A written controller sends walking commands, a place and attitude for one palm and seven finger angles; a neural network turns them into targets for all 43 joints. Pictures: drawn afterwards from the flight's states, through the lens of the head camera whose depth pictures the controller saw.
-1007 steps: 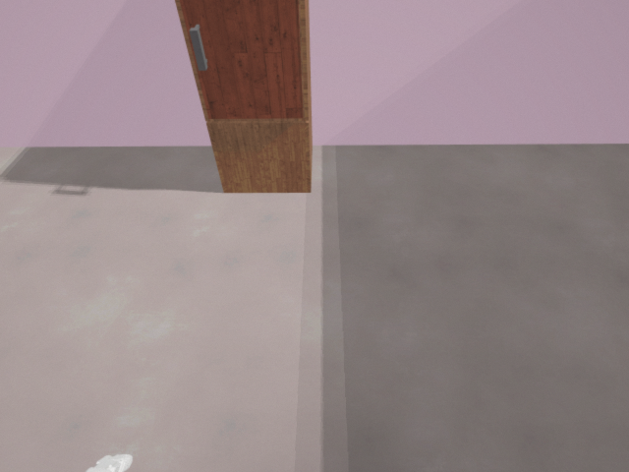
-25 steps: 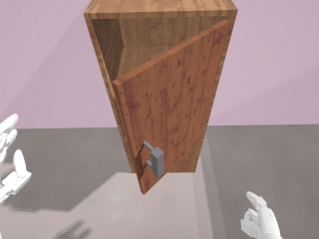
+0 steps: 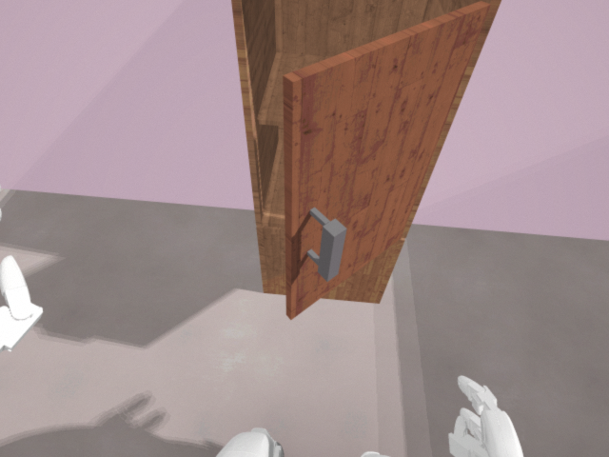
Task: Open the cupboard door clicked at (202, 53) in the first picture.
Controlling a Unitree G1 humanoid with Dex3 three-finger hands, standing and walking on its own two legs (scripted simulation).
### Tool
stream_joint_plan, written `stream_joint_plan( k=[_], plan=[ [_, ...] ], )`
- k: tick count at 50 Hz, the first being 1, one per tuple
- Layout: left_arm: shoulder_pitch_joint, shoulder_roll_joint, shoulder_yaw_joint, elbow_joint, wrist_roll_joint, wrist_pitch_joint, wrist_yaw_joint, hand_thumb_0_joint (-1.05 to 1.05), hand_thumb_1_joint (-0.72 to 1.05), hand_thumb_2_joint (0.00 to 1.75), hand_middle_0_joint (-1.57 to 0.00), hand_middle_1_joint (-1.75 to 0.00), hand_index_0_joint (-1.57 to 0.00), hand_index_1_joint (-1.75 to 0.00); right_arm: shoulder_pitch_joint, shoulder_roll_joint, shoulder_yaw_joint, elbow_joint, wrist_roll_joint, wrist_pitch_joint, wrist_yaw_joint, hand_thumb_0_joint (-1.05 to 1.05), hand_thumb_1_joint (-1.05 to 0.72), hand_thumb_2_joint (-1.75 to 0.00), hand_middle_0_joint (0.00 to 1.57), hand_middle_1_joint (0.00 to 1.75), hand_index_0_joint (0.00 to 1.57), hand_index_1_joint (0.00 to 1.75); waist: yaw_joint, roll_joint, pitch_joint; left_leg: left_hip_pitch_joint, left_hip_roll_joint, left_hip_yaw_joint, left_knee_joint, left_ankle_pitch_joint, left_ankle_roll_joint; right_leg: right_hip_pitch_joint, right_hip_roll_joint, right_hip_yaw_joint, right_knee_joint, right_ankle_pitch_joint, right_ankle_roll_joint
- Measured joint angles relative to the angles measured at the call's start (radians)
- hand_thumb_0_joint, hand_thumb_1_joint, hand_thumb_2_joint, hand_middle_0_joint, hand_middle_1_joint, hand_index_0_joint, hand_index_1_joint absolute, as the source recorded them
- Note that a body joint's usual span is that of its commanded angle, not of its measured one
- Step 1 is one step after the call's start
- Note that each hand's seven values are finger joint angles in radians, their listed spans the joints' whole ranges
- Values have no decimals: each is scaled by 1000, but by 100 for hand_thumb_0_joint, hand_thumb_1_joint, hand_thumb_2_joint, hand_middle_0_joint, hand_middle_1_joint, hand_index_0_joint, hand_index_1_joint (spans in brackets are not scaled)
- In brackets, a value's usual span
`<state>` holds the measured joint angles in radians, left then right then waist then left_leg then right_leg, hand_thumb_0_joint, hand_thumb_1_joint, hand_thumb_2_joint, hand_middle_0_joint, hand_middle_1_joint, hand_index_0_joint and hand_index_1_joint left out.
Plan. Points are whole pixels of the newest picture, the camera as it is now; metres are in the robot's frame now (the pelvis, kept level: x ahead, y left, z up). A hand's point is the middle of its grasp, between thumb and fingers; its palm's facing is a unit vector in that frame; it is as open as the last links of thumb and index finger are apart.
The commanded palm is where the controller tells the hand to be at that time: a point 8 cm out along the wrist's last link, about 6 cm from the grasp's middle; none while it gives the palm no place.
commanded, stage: step back with the hand held close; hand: left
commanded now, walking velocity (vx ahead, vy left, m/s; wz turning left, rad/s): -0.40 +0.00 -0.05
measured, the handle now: (322, 243) +0.45 +0.01 -0.04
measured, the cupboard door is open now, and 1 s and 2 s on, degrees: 44 44 44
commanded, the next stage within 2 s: stop stepping back and stand still in 0.24 s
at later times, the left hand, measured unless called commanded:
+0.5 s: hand out of the picture +0.13 +0.26 +0.17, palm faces +0.36 -0.82 -0.44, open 7.4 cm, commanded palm +0.06 +0.30 +0.19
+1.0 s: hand out of the picture +0.08 +0.24 +0.18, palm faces +0.37 -0.83 -0.43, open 7.4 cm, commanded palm +0.02 +0.28 +0.19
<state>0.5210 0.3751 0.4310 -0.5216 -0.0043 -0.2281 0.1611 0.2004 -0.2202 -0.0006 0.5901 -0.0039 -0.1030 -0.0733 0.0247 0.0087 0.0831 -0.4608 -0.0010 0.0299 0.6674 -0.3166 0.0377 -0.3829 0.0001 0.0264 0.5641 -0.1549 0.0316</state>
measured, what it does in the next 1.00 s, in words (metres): walks backwards: right foot, then left foot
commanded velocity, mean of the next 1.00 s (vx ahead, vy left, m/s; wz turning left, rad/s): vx -0.02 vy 0.01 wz -0.03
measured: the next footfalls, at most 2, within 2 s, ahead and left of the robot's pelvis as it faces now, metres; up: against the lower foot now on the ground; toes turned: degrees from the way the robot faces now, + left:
right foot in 0.30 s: -0.09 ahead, -0.12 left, +0.00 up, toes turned +2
left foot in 0.48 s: -0.02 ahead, +0.10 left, +0.00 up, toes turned +0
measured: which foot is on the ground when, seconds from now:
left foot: down 0.00-0.30, up 0.32-0.46, down 0.48-0.78, up 0.80-1.00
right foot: down 0.00-0.08, up 0.10-0.28, down 0.30-0.50, up 0.52-0.74, down 0.76-1.00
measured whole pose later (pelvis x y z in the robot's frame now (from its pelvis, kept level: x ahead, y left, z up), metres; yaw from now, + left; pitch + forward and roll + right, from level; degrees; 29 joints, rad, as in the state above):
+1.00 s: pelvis -0.15 +0.00 +0.01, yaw -5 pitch -1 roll +0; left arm 0.53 0.37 0.38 -0.43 -0.02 -0.21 0.17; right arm 0.31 -0.25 -0.02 0.70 -0.01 -0.14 -0.08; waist -0.01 0.00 -0.03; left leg -0.29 0.04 0.04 0.56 -0.26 0.02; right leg -0.17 0.05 -0.06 0.50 -0.31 -0.07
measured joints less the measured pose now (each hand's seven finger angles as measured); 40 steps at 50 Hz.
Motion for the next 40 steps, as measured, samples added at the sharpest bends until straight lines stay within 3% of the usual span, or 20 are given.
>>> stream_joint_plan(
  k=[3,5,9,11,13,15,16,18,20,22,24,26,28,31,37,40],
  plan=[
    [-15,9,-8,-11,-6,-11,8,1,89,90,-21,-30,-21,-30,-6,-3,-1,9,-1,0,-4,1,-91,-89,20,30,21,30,-8,-2,5,-21,-2,-5,-6,9,0,-20,0,-3,-1,-18,1],
    [-31,28,1,-12,-5,-14,7,1,89,90,-21,-30,-21,-30,-11,-1,-5,8,-2,-1,-10,1,-91,-89,20,30,20,30,-19,4,15,-31,6,-8,-24,47,11,-40,15,1,28,-100,0],
    [-49,98,45,-33,-12,-14,-6,1,88,90,-22,-30,-21,-30,-2,26,-22,11,-4,-25,-6,1,-91,-89,20,30,20,30,-46,23,19,-43,52,-3,-100,244,31,-30,80,-14,283,-244,-10],
    [-22,117,70,-41,-27,-27,-1,1,89,90,-21,-30,-21,-30,-1,38,-22,23,-3,-38,7,1,-91,-89,20,30,20,30,-39,17,-5,-53,64,17,-135,308,24,25,87,-31,312,-306,-26],
    [10,109,81,-37,-45,-32,5,1,89,90,-21,-30,-21,-30,-12,44,-18,31,-5,-45,17,1,-91,-89,20,30,20,30,-18,10,-33,-71,68,42,-165,327,15,101,80,-42,234,-352,-44],
    [28,97,85,-28,-54,-33,7,1,89,90,-21,-30,-21,-30,-38,46,-14,32,-9,-51,24,1,-91,-89,20,30,20,30,12,-10,-50,-113,68,81,-155,293,-3,169,59,-9,58,-323,-71],
    [18,72,64,-15,-48,-35,6,1,89,90,-21,-30,-21,-30,-59,39,-15,45,-10,-49,27,1,-91,-89,20,30,20,30,25,2,-38,-133,71,72,-107,214,-27,161,65,2,46,-285,-71],
    [-6,34,1,14,-30,-24,4,1,89,90,-21,-30,-21,-30,-71,31,-16,77,-10,-37,30,1,-91,-89,20,30,20,30,41,0,-32,-151,34,27,78,46,-56,165,55,20,24,-240,-56],
    [-12,23,-36,21,-17,2,-1,1,89,90,-21,-30,-21,-30,-60,36,-3,87,-8,-19,26,1,-91,-89,20,30,20,30,46,-39,-45,-117,-2,28,179,-25,-62,174,29,44,-18,-206,-42],
    [-5,24,-45,19,-13,20,-2,1,89,90,-21,-30,-21,-30,-47,40,15,70,-4,-11,14,2,-91,-89,20,30,20,30,31,-69,-60,-24,-16,39,104,-2,-57,177,13,58,-52,-178,-34],
    [0,31,-46,2,-18,38,-3,1,89,90,-21,-30,-21,-30,-31,22,21,34,1,-22,5,2,-91,-89,21,30,21,30,5,-46,-75,98,0,26,-81,141,-41,164,34,51,-52,-169,-26],
    [-26,65,-35,-2,-21,44,-7,1,89,90,-21,-30,-21,-30,-37,26,6,25,6,-38,-2,1,-91,-89,20,30,21,30,-20,-59,-59,127,-14,22,-145,84,8,139,29,48,-12,-185,-19],
    [-31,92,-8,0,-29,47,-9,1,89,90,-21,-30,-21,-30,-44,40,5,21,1,-49,1,1,-91,-89,20,30,20,30,-28,-87,-38,143,-24,41,-181,118,14,110,24,42,53,-241,-16],
    [18,103,21,-20,-36,46,-7,1,89,90,-21,-30,-21,-30,-25,50,12,6,-9,-75,12,1,-91,-89,20,30,20,30,-47,-78,-35,169,-7,49,-251,182,7,79,42,1,134,-269,-14],
    [114,93,5,-17,-28,48,-2,1,89,90,-21,-30,-21,-30,44,43,23,8,-10,-55,9,1,-90,-89,20,30,20,30,-51,-47,-81,156,12,64,-278,190,-7,181,32,-92,-39,-256,-34],
    [92,79,-8,18,-26,60,-4,1,89,90,-21,-30,-21,-30,46,24,13,33,-16,-24,6,1,-90,-89,20,30,20,30,-37,-25,-79,84,15,49,-135,71,-25,194,42,-86,-106,-128,-95]
  ],
)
